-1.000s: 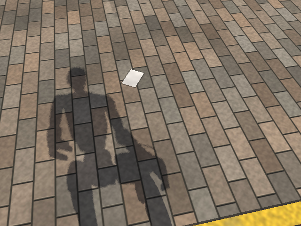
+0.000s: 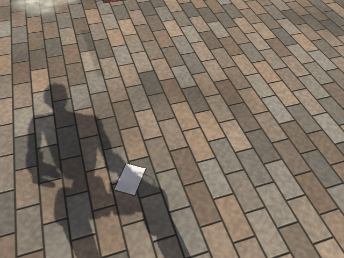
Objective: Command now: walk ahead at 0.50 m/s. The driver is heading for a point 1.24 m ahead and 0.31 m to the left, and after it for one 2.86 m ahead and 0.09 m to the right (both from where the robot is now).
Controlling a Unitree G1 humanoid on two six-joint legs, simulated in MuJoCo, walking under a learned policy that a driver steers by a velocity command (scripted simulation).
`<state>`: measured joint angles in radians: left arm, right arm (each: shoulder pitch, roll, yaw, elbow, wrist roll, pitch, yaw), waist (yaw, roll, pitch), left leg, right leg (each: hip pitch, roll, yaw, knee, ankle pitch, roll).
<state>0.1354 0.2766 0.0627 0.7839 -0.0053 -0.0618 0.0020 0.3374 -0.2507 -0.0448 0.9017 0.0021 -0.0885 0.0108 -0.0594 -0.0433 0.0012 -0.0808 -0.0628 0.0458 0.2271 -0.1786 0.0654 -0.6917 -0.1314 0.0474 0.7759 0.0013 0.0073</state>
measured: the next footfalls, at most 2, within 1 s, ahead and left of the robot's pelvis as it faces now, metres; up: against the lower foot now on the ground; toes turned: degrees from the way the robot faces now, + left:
right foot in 0.22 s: +0.30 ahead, -0.15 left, +0.00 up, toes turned -2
left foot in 0.76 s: +0.59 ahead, +0.11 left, +0.00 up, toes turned +11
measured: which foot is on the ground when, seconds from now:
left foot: down 0.00-0.22, up 0.24-0.74, down 0.76-1.00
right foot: up 0.00-0.20, down 0.22-0.78, up 0.80-1.00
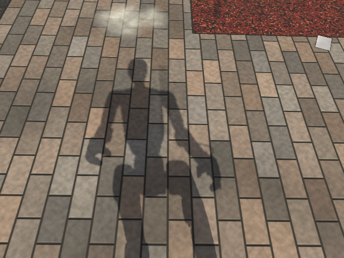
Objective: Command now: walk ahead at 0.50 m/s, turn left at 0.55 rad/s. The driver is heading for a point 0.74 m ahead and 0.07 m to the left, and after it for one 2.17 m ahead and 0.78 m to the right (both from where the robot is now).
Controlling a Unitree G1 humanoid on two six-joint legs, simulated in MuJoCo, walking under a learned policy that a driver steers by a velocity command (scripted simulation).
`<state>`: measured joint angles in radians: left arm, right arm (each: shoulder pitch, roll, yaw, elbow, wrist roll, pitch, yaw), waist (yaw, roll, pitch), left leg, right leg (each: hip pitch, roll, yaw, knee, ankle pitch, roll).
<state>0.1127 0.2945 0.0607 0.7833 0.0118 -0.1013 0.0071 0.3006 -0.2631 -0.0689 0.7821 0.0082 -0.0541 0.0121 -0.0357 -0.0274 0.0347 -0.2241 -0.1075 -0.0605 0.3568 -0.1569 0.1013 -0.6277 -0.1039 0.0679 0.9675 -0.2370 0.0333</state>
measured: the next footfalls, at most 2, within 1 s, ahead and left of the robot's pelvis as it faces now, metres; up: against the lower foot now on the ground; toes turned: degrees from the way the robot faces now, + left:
right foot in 0.24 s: +0.33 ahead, -0.14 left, +0.00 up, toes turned +12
left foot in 0.76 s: +0.51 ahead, +0.21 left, +0.00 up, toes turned +24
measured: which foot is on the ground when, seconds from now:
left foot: down 0.00-0.26, up 0.28-0.74, down 0.76-1.00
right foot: up 0.00-0.22, down 0.24-0.78, up 0.80-1.00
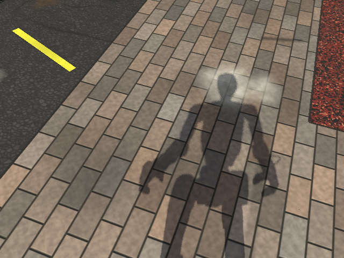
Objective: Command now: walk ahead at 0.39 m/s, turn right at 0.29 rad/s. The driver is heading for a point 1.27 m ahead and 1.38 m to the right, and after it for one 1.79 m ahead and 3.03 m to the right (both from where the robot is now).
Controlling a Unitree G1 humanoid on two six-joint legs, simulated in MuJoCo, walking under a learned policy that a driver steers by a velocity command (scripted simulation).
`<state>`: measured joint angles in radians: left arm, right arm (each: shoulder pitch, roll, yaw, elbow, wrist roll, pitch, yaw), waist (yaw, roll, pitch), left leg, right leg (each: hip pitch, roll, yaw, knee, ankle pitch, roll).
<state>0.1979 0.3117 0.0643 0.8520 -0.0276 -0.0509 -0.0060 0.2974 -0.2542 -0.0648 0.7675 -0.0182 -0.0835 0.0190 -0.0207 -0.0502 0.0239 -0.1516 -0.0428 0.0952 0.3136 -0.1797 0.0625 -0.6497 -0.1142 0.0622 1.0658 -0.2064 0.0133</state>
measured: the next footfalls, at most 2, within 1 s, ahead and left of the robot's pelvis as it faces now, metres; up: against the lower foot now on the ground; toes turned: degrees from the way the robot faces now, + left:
right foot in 0.24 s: +0.28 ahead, -0.13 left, +0.00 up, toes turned -9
left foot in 0.72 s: +0.34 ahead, +0.08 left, +0.00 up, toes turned -30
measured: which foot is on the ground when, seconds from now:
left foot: down 0.00-0.24, up 0.26-0.70, down 0.72-1.00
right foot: up 0.00-0.22, down 0.24-0.72, up 0.74-1.00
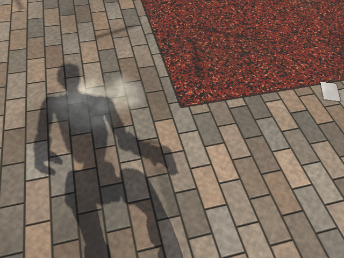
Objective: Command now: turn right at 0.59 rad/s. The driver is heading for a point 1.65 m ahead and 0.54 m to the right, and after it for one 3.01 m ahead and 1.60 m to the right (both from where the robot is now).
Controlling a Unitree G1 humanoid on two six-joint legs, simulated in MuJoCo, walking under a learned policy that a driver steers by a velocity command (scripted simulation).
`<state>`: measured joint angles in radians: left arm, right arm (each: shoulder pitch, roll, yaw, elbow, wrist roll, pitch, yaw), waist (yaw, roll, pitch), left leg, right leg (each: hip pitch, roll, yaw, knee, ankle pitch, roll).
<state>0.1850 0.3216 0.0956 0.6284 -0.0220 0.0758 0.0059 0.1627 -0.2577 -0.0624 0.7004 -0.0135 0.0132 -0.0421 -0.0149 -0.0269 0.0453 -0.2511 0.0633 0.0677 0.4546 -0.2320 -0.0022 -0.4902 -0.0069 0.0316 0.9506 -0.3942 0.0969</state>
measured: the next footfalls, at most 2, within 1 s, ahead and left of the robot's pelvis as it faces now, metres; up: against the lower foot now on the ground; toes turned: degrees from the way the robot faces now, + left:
right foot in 0.14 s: +0.03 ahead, -0.14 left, +0.00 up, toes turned -7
left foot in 0.58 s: +0.10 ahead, +0.07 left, +0.00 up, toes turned -26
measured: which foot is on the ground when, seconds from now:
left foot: down 0.00-0.14, up 0.16-0.56, down 0.58-0.96, up 0.98-1.00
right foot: up 0.00-0.12, down 0.14-0.58, up 0.60-0.94, down 0.96-1.00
